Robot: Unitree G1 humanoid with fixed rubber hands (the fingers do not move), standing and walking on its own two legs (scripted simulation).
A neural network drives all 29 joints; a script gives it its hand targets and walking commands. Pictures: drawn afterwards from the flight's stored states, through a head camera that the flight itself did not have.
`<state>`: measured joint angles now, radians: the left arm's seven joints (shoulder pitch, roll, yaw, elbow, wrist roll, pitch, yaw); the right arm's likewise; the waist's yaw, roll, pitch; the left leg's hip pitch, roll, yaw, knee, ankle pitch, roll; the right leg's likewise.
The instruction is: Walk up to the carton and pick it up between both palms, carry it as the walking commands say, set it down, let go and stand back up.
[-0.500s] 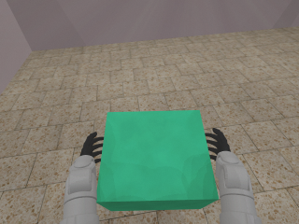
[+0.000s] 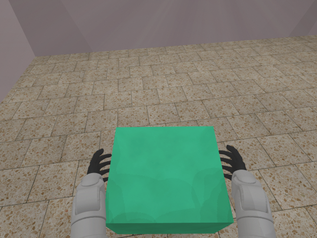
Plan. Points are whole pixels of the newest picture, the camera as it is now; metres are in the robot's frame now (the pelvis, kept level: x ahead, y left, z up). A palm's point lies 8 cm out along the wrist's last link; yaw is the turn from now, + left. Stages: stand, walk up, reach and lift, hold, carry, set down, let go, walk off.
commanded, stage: set down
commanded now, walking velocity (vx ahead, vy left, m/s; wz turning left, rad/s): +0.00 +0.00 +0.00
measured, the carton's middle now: (165, 180) +0.30 +0.00 -0.05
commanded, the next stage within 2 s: none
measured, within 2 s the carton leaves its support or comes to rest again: neither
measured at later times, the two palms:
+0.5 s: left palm (98, 184) +0.28 +0.19 -0.02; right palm (230, 178) +0.29 -0.18 -0.02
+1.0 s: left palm (104, 192) +0.30 +0.20 -0.12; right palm (218, 187) +0.31 -0.18 -0.12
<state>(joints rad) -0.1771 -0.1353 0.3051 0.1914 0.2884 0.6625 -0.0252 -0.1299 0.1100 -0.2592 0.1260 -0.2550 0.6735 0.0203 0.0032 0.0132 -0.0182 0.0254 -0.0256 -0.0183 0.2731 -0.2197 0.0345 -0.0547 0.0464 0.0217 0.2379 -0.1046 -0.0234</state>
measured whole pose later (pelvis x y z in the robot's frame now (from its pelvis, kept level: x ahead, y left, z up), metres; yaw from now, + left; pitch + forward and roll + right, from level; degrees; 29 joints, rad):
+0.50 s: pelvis -0.03 +0.00 -0.01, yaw +1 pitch +5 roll +0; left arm -0.38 -0.07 0.40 0.53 0.29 0.44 -0.08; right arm -0.37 0.08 -0.42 0.46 -0.33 0.46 0.08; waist -0.01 0.02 -0.03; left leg -0.33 -0.06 -0.04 0.50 -0.26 0.04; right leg -0.42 0.02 0.02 0.48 -0.16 -0.02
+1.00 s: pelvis -0.06 -0.01 -0.06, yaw +2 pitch +25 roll +1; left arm -0.54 0.00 0.45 0.56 0.25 0.32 -0.13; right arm -0.51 0.10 -0.44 0.47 -0.27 0.33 0.01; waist 0.00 0.00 -0.10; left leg -0.96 -0.07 -0.04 0.85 -0.34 0.02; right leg -1.03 0.04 0.02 0.80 -0.22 -0.03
